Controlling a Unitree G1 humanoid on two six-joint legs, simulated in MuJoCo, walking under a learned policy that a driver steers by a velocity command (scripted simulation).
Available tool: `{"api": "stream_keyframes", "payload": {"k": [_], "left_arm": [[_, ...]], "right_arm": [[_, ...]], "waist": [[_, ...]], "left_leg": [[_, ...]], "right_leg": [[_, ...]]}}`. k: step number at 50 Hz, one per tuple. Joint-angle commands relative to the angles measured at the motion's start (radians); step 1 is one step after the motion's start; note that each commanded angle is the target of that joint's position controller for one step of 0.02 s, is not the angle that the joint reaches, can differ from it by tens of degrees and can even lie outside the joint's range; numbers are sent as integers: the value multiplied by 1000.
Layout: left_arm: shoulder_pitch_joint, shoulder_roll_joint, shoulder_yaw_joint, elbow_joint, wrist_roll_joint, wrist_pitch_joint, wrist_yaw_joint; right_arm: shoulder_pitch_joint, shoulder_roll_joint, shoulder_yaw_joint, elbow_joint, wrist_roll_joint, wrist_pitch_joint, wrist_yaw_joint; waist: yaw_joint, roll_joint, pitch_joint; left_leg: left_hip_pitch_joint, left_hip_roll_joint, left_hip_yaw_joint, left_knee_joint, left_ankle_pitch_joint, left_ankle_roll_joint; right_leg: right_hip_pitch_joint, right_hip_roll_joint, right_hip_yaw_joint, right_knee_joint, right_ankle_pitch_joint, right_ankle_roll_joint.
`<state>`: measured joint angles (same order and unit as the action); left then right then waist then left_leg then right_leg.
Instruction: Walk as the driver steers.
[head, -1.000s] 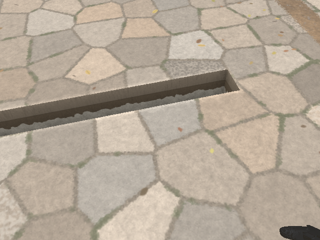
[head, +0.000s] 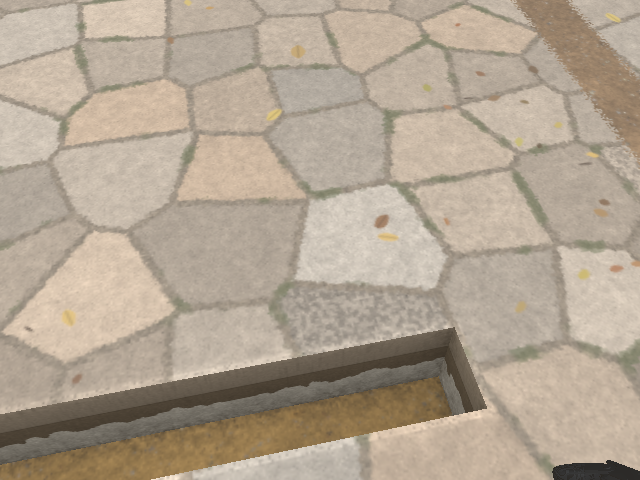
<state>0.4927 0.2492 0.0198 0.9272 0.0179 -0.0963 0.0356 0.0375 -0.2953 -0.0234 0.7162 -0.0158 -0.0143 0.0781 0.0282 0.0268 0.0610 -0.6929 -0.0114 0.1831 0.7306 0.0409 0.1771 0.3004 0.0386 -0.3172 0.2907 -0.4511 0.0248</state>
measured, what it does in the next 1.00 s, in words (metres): walks ahead, turning left: left foot, then right foot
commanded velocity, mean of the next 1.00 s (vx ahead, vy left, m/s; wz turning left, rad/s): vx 1.00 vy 0.00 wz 0.76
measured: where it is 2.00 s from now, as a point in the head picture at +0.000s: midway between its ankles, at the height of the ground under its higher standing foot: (139, 110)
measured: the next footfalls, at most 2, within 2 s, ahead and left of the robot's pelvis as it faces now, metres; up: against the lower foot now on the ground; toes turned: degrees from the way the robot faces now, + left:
left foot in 0.04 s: +0.23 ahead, +0.02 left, +0.00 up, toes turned +7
right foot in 0.40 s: +0.51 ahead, -0.12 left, +0.00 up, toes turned +19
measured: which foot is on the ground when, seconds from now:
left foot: up 0.00-0.02, down 0.04-0.38, up 0.40-0.72, down 0.74-1.00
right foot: down 0.00-0.00, up 0.02-0.38, down 0.40-0.74, up 0.76-1.00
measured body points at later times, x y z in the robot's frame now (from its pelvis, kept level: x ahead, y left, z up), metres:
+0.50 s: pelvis +0.48 +0.01 -0.01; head +0.46 +0.02 +0.44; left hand +0.37 +0.29 -0.13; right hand +0.76 -0.19 -0.08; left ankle +0.38 +0.07 -0.61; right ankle +0.48 -0.13 -0.71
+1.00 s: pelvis +0.93 +0.29 +0.03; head +0.97 +0.30 +0.48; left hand +0.87 +0.58 -0.06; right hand +1.13 +0.10 -0.11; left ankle +0.85 +0.27 -0.71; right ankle +1.14 +0.27 -0.62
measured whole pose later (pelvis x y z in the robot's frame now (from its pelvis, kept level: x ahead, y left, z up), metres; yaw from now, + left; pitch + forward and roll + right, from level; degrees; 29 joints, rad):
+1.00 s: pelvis +0.93 +0.29 +0.03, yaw +44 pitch +0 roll +3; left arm 0.18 0.25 0.00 0.69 0.00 -0.06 -0.02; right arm 0.36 -0.30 -0.05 0.92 -0.03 -0.12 0.01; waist -0.03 0.01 0.07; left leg -0.01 -0.18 0.05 0.25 -0.25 0.14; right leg -0.77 -0.15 0.05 1.08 -0.20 -0.07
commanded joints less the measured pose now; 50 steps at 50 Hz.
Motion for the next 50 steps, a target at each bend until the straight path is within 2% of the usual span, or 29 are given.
{"api": "stream_keyframes", "payload": {"k": [1, 2, 3, 4, 5, 8, 13, 16, 17, 18, 19, 20, 21, 22, 23, 25, 27, 29, 31, 33, 36, 37, 38, 39, 40, 42, 44, 46, 50], "left_arm": [[-247, 278, 66, -147, 27, 31, 23], [-272, 206, 56, -142, 26, 36, -6], [-217, 53, 11, -222, 44, 13, -17], [-229, 83, 3, -324, 7, -16, -24], [-281, 143, 4, -313, 20, -38, -24], [-270, 145, 2, -289, 43, 4, -18], [-489, 86, -24, -379, 27, 44, -48], [-220, 92, 1, -277, 22, 35, -63], [-106, 120, 17, -248, 25, 31, -56], [229, 202, 58, -168, 16, 23, -27], [533, 264, 90, -83, 52, 18, -16], [398, 244, 86, -81, 61, 0, -21], [172, 171, 45, -154, 56, -14, -43], [-100, 171, 40, -231, 51, -12, -57], [-142, 171, 59, -259, 25, -19, -60], [-222, 199, 64, -226, 6, -57, -54], [-90, 247, 79, -119, 29, -75, -62], [32, 136, 57, -38, 47, -112, -80], [52, 107, 50, -5, 60, -89, -71], [-81, 192, 62, -56, -18, -57, -34], [-82, 306, 78, -68, -12, -38, -18], [-125, 306, 75, -71, -13, -14, -15], [-100, 208, 56, -95, -13, -1, -33], [-15, 172, 33, -184, -37, 9, -34], [-102, 236, 57, -206, 1, -18, -19], [-172, 167, 38, -224, -4, -23, -20], [-111, 106, 6, -214, 0, 18, -31], [-152, 125, 20, -210, -13, 35, -47], [-370, 55, -8, -313, -16, 30, -79]], "right_arm": [[617, -190, -78, 126, 3, 11, -29], [600, -219, -101, 139, 22, 10, -55], [489, -291, -109, 120, 15, 18, -56], [453, -334, -124, 71, 2, 20, -60], [441, -259, -115, 63, 0, 14, -69], [339, -179, -87, 77, 10, -28, -78], [299, -191, -87, 65, 14, -72, -61], [251, -196, -93, 51, -4, -60, -47], [191, -209, -96, 28, -6, -56, -50], [7, -233, -103, -15, -21, -70, -42], [-184, -220, -105, -87, 3, -79, -55], [-215, -51, -65, -130, -9, -81, -77], [-35, 54, -26, -160, 3, -91, -102], [311, 53, -18, -102, 13, -65, -102], [286, -4, -22, -35, -47, -29, -91], [62, -119, -60, -93, -65, 22, -32], [-30, -118, -69, -129, -73, 48, -16], [-209, -91, -64, -160, -43, 24, -43], [-383, 2, -9, -229, -24, 20, -26], [-260, 2, -2, -188, -27, 28, 38], [105, -134, -52, -31, -40, 12, 10], [376, -165, -77, 67, -39, 5, -10], [401, -221, -101, 91, -33, 10, -36], [367, -295, -116, 54, -36, 13, -52], [416, -267, -118, 43, -19, -1, -68], [337, -216, -99, 107, -21, -46, -69], [221, -146, -74, 92, -27, -76, -80], [214, -62, -39, 91, -30, -109, -71], [174, -65, -32, 118, 1, -153, -62]], "waist": [[-386, -129, -219], [-336, 23, -153], [-156, 217, -118], [-148, 205, -309], [-143, 0, -198], [8, -140, 8], [-24, -70, 61], [41, 22, -115], [110, 16, -159], [327, -1, -258], [517, -129, -324], [427, -345, -146], [174, -273, -12], [-124, -198, -82], [-105, -18, -11], [-93, 110, 145], [-3, -5, 219], [61, -69, 249], [65, -83, 295], [-49, 0, 242], [-202, -68, 9], [-320, -112, -87], [-234, 33, -151], [-166, 98, -394], [-191, -133, -495], [-104, -186, -234], [6, -200, -150], [-4, -143, -85], [-12, -35, 48]], "left_leg": [[807, -81, -89, -24, -206, 92], [885, -29, -200, -102, -267, 137], [972, 100, -499, -17, 82, 193], [1119, 254, -911, -297, -191, 358], [999, 274, -980, -467, -388, 304], [517, 164, -759, -501, -281, 215], [181, -31, -526, -559, -115, 118], [151, -52, -421, -399, 218, 59], [138, -68, -393, -251, 424, 32], [36, -67, -389, 85, 623, 3], [-63, -94, -394, 484, 528, -19], [-175, -223, -364, 800, -329, -40], [-305, -167, -416, 975, -530, -38], [-353, -65, -335, 901, -432, -52], [-283, 17, -306, 847, -410, -73], [-271, 100, -354, 695, -314, -121], [-270, 83, -261, 609, -179, -116], [-425, 64, -229, 461, -95, -86], [-255, 29, -113, 286, -62, -96], [315, -48, 35, 106, 87, -41], [619, -132, 6, -6, -60, 34], [888, -85, -128, -106, -46, 71], [1085, 70, -322, -131, 11, 74], [1341, 294, -742, -203, -146, 290], [1272, 247, -858, -266, -288, 218], [962, 212, -716, -403, -150, 180], [694, 188, -533, -452, -78, 180], [578, 194, -472, -559, -84, 163], [427, 55, -162, -710, 87, 55]], "right_leg": [[-428, -264, 85, 721, 1508, -38], [-642, -86, 97, 1145, 557, -47], [-993, 13, 203, 1448, -80, -27], [-1198, 21, 385, 1480, -53, -14], [-1225, -42, 421, 1347, 27, -26], [-1009, -138, 417, 1066, 76, 12], [-705, -121, 318, 517, 395, 46], [-347, -49, 273, 702, 644, 8], [-224, -13, 261, 708, 526, -1], [48, -22, 271, 713, 430, 2], [232, -25, 202, 632, 455, 12], [32, -190, 418, 339, 311, 12], [-78, -344, 635, 374, 724, -1], [-119, -481, 896, 180, 546, -97], [-329, -528, 1004, 80, 240, -206], [-542, -496, 854, 0, 29, -206], [-494, -413, 549, 91, 329, -160], [-361, -283, 366, 57, 3, -71], [-538, -195, 248, -98, -7, -35], [-792, -265, 186, -295, 454, -56], [-535, -247, 88, 175, 1491, -40], [-588, -254, 94, 513, 1486, -28], [-773, -104, 88, 867, 463, -33], [-1064, -47, 242, 1283, 63, 6], [-1059, -48, 359, 1361, 168, -67], [-1104, -116, 367, 1333, 94, -90], [-972, -169, 395, 1174, 61, -81], [-980, -194, 411, 1033, 90, -78], [-906, -199, 316, 589, 454, -116]]}}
